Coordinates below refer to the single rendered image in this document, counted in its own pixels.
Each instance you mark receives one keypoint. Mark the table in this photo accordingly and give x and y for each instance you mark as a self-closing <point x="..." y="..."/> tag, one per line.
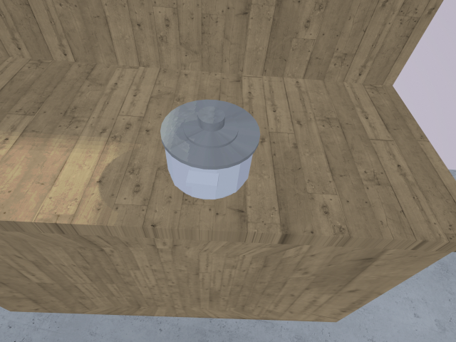
<point x="346" y="197"/>

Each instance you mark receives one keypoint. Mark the lid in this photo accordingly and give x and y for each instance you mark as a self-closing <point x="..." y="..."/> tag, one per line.
<point x="185" y="141"/>

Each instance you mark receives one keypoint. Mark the knob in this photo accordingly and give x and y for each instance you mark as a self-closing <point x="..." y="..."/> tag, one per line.
<point x="211" y="118"/>

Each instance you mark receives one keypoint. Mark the pot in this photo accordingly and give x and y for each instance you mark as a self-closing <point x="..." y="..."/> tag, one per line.
<point x="207" y="184"/>

